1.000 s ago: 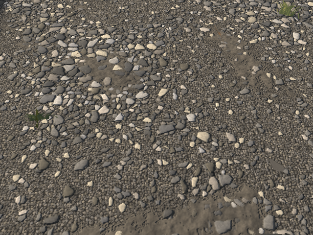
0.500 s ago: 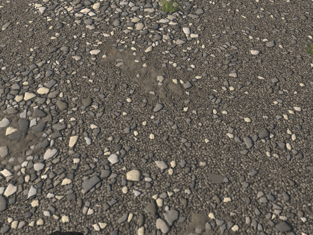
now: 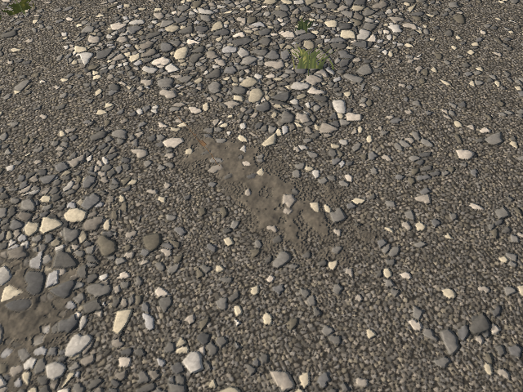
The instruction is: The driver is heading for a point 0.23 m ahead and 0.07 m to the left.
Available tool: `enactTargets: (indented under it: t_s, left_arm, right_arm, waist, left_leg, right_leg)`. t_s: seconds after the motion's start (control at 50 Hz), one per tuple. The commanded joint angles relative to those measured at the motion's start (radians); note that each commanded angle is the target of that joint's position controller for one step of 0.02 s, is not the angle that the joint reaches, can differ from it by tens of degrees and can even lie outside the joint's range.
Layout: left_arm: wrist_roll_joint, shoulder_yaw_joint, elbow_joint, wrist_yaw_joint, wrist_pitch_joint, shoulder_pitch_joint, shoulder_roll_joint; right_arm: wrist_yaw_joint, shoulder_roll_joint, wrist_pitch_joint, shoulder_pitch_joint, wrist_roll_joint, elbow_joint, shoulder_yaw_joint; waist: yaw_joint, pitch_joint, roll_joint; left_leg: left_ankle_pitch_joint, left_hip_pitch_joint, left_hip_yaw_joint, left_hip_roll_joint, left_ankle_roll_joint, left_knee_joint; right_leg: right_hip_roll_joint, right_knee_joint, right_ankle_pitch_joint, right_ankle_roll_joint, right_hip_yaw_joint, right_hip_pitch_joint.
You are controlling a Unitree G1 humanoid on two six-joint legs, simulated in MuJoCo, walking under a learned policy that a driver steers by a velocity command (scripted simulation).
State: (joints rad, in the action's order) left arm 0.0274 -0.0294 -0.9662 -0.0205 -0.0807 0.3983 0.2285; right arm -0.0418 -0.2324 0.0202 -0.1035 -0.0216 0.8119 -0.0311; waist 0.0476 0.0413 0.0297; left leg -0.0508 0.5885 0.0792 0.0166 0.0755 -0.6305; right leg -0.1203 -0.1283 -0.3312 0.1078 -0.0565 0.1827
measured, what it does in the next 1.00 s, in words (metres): walks ahead: left foot, then right foot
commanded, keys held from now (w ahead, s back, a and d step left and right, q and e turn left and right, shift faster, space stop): no key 1.00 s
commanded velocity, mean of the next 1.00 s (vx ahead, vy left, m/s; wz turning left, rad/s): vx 0.12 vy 0.00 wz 0.07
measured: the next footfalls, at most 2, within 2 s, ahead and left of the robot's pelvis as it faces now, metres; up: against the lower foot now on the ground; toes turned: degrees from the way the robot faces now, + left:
left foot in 0.06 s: +0.20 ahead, +0.08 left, +0.00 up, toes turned +5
right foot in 0.52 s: +0.27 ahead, -0.11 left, +0.00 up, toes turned +4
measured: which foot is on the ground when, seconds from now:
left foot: up 0.00-0.04, down 0.06-1.00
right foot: down 0.00-0.08, up 0.10-0.50, down 0.52-1.00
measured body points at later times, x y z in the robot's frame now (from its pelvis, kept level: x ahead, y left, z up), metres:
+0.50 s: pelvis +0.18 +0.01 +0.01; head +0.19 +0.01 +0.46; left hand +0.22 +0.25 -0.14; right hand +0.24 -0.23 -0.13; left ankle +0.16 +0.07 -0.73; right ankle +0.23 -0.11 -0.72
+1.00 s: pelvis +0.21 -0.02 +0.02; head +0.22 -0.03 +0.47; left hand +0.21 +0.21 -0.14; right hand +0.23 -0.26 -0.14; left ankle +0.16 +0.07 -0.73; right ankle +0.23 -0.11 -0.73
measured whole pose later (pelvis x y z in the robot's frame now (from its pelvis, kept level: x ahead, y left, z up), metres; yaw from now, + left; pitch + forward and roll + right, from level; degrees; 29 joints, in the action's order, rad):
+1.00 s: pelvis +0.21 -0.02 +0.02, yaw +5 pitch -2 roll +0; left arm 0.01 0.00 -1.12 -0.04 -0.01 0.24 0.17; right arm 0.04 -0.18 0.00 -0.29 -0.01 1.12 0.01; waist -0.01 0.04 0.01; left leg -0.27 0.06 0.01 -0.02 0.03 -0.36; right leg -0.04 -0.37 -0.19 0.05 -0.04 -0.15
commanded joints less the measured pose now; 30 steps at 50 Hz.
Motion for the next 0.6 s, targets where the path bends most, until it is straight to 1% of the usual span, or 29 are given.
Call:
enactTargets:
  t_s: [0.02, 0.04, 0.06, 0.08, 0.1, 0.12, 0.14, 0.16, 0.18, 0.2, 0.22, 0.24, 0.26, 0.3, 0.32, 0.38, 0.44, 0.46, 0.48, 0.5, 0.52, 0.54, 0.56, 0.58, 0.6]
  left_arm:
    - [0.007, -0.024, 0.012, -0.024, -0.006, 0.029, 0.157]
    - [0.008, -0.026, 0.009, -0.026, 0.0, 0.02, 0.169]
    - [-0.011, -0.025, 0.021, -0.024, -0.002, -0.025, 0.177]
    - [-0.029, -0.008, 0.062, -0.017, -0.014, 0.004, 0.115]
    - [-0.054, -0.011, 0.051, -0.009, -0.01, 0.114, 0.098]
    - [-0.025, -0.015, 0.053, -0.008, -0.001, 0.031, 0.131]
    - [-0.023, -0.01, 0.073, -0.003, -0.004, -0.033, 0.115]
    - [-0.015, -0.012, 0.07, 0.001, 0.002, -0.048, 0.11]
    - [-0.001, -0.012, 0.069, 0.005, 0.021, -0.048, 0.106]
    - [0.007, -0.009, 0.06, 0.008, 0.042, -0.021, 0.088]
    - [0.007, -0.007, 0.056, 0.011, 0.056, -0.009, 0.072]
    - [0.001, -0.004, 0.052, 0.012, 0.063, 0.004, 0.057]
    - [-0.002, -0.002, 0.048, 0.013, 0.067, 0.006, 0.051]
    - [-0.003, 0.0, 0.047, 0.009, 0.072, -0.025, 0.048]
    - [-0.003, 0.001, 0.048, 0.006, 0.074, -0.051, 0.048]
    - [-0.011, 0.002, 0.049, -0.003, 0.082, -0.116, 0.054]
    - [-0.011, 0.004, 0.038, -0.015, 0.085, -0.142, 0.057]
    - [-0.011, 0.005, 0.031, -0.019, 0.083, -0.14, 0.055]
    - [-0.011, 0.007, 0.02, -0.023, 0.08, -0.125, 0.047]
    - [-0.007, 0.012, 0.009, -0.027, 0.072, -0.106, 0.043]
    - [0.001, 0.005, -0.007, -0.032, 0.061, -0.075, 0.084]
    - [0.005, -0.003, -0.01, -0.033, 0.052, -0.065, 0.144]
    - [-0.018, 0.005, -0.022, -0.025, 0.057, -0.122, 0.11]
    - [-0.017, 0.017, -0.015, -0.015, 0.056, -0.153, 0.057]
    - [-0.019, 0.019, -0.018, -0.012, 0.055, -0.159, 0.049]
  right_arm:
    - [0.012, -0.088, 0.022, -0.035, -0.008, -0.046, -0.02]
    - [0.02, -0.109, 0.033, -0.179, -0.013, 0.001, -0.029]
    - [0.028, -0.128, 0.048, -0.333, -0.031, 0.047, -0.038]
    - [0.04, -0.24, 0.049, -0.434, -0.043, 0.073, -0.066]
    - [0.034, -0.256, 0.043, -0.41, 0.0, 0.078, -0.071]
    - [0.031, -0.224, 0.038, -0.311, 0.036, 0.054, -0.069]
    - [0.033, -0.155, 0.036, -0.214, 0.032, 0.039, -0.048]
    - [0.033, -0.096, 0.034, -0.172, 0.026, 0.04, -0.03]
    - [0.038, -0.077, 0.035, -0.152, 0.028, 0.043, -0.02]
    - [0.04, -0.076, 0.039, -0.148, 0.023, 0.052, -0.015]
    - [0.039, -0.088, 0.045, -0.157, 0.015, 0.06, -0.015]
    - [0.039, -0.105, 0.051, -0.159, 0.01, 0.066, -0.017]
    - [0.04, -0.115, 0.053, -0.159, 0.007, 0.071, -0.016]
    - [0.04, -0.113, 0.05, -0.156, 0.006, 0.08, -0.01]
    - [0.041, -0.111, 0.046, -0.161, 0.007, 0.084, -0.008]
    - [0.044, -0.111, 0.034, -0.192, 0.004, 0.104, -0.004]
    - [0.052, -0.1, 0.02, -0.191, -0.003, 0.118, 0.001]
    - [0.056, -0.095, 0.016, -0.185, -0.002, 0.122, 0.003]
    - [0.06, -0.092, 0.013, -0.17, 0.002, 0.124, 0.006]
    - [0.064, -0.09, 0.011, -0.163, 0.009, 0.128, 0.007]
    - [0.065, -0.074, 0.014, -0.184, 0.008, 0.128, 0.013]
    - [0.064, -0.061, 0.016, -0.266, 0.006, 0.135, 0.01]
    - [0.066, -0.015, 0.002, -0.325, 0.019, 0.178, 0.021]
    - [0.072, -0.041, -0.007, -0.292, 0.014, 0.192, 0.02]
    - [0.074, -0.067, -0.01, -0.248, 0.013, 0.19, 0.012]
  waist:
    - [-0.06, -0.021, -0.12]
    - [-0.118, -0.081, -0.124]
    - [-0.207, -0.145, -0.109]
    - [-0.198, -0.271, 0.093]
    - [-0.116, -0.411, 0.16]
    - [-0.106, -0.32, -0.026]
    - [-0.083, -0.175, -0.02]
    - [-0.053, -0.083, -0.068]
    - [-0.03, -0.043, -0.059]
    - [-0.01, -0.037, -0.035]
    - [-0.003, -0.047, -0.024]
    - [0.008, -0.064, -0.012]
    - [0.013, -0.077, 0.001]
    - [0.008, -0.083, 0.03]
    - [-0.004, -0.087, 0.046]
    - [-0.04, -0.096, 0.066]
    - [-0.054, -0.068, 0.067]
    - [-0.054, -0.055, 0.066]
    - [-0.04, -0.044, 0.055]
    - [-0.021, -0.035, 0.024]
    - [-0.03, -0.053, -0.026]
    - [-0.092, -0.064, -0.112]
    - [-0.113, -0.064, -0.189]
    - [-0.096, -0.025, -0.148]
    - [-0.076, -0.008, -0.124]
  left_leg:
    - [-0.118, -0.134, 0.069, -0.1, 0.059, 0.038]
    - [-0.097, -0.265, 0.048, -0.116, 0.08, 0.094]
    - [0.07, -0.493, -0.023, -0.059, 0.119, 0.19]
    - [0.551, -0.796, -0.323, 0.234, 0.227, 0.103]
    - [0.925, -0.969, -0.677, 0.419, 0.389, 0.143]
    - [0.837, -0.812, -0.523, 0.365, 0.35, 0.183]
    - [0.725, -0.664, -0.426, 0.322, 0.307, 0.243]
    - [0.643, -0.536, -0.35, 0.274, 0.259, 0.301]
    - [0.604, -0.445, -0.286, 0.233, 0.223, 0.341]
    - [0.607, -0.371, -0.234, 0.205, 0.202, 0.361]
    - [0.664, -0.339, -0.2, 0.188, 0.198, 0.364]
    - [0.711, -0.328, -0.168, 0.174, 0.196, 0.363]
    - [0.73, -0.33, -0.143, 0.164, 0.189, 0.361]
    - [0.709, -0.354, -0.106, 0.135, 0.155, 0.352]
    - [0.68, -0.366, -0.096, 0.124, 0.137, 0.347]
    - [0.546, -0.399, -0.114, 0.132, 0.117, 0.345]
    - [0.384, -0.402, -0.163, 0.159, 0.126, 0.333]
    - [0.335, -0.401, -0.184, 0.168, 0.128, 0.322]
    - [0.279, -0.394, -0.196, 0.167, 0.118, 0.302]
    - [0.2, -0.368, -0.203, 0.155, 0.086, 0.281]
    - [0.108, -0.333, -0.208, 0.126, 0.046, 0.255]
    - [-0.059, -0.309, -0.169, 0.057, 0.021, 0.225]
    - [-0.213, -0.395, -0.133, 0.009, 0.005, 0.284]
    - [-0.182, -0.445, -0.145, 0.017, -0.005, 0.312]
    - [-0.12, -0.461, -0.157, 0.028, -0.004, 0.315]
  right_leg:
    - [0.315, -0.291, 1.358, -0.02, -0.015, -0.002]
    - [0.312, -0.467, 1.367, -0.027, -0.009, -0.026]
    - [0.284, -0.696, 1.17, -0.035, -0.029, -0.171]
    - [0.146, -1.097, 0.403, -0.063, -0.084, -0.452]
    - [0.002, -1.349, -0.254, -0.082, 0.046, -0.701]
    - [0.085, -1.331, -0.135, -0.073, 0.146, -0.708]
    - [0.116, -1.263, -0.089, -0.074, 0.129, -0.734]
    - [0.145, -1.185, -0.069, -0.074, 0.118, -0.711]
    - [0.162, -1.112, -0.053, -0.082, 0.112, -0.663]
    - [0.164, -1.06, -0.037, -0.091, 0.097, -0.593]
    - [0.154, -1.026, -0.019, -0.1, 0.083, -0.558]
    - [0.149, -0.986, 0.001, -0.109, 0.073, -0.54]
    - [0.149, -0.935, 0.023, -0.116, 0.067, -0.535]
    - [0.157, -0.805, 0.073, -0.124, 0.054, -0.543]
    - [0.159, -0.749, 0.099, -0.125, 0.046, -0.538]
    - [0.159, -0.64, 0.138, -0.124, 0.039, -0.517]
    - [0.156, -0.538, 0.088, -0.117, 0.045, -0.48]
    - [0.154, -0.486, 0.068, -0.111, 0.045, -0.46]
    - [0.152, -0.395, 0.088, -0.102, 0.043, -0.418]
    - [0.168, -0.256, 0.208, -0.093, 0.062, -0.342]
    - [0.241, -0.222, 0.359, -0.08, 0.141, -0.251]
    - [0.339, -0.253, 0.594, -0.044, 0.232, -0.204]
    - [0.357, -0.246, 0.569, 0.014, 0.247, -0.31]
    - [0.317, -0.224, 0.46, -0.008, 0.231, -0.372]
    - [0.271, -0.219, 0.397, -0.037, 0.193, -0.384]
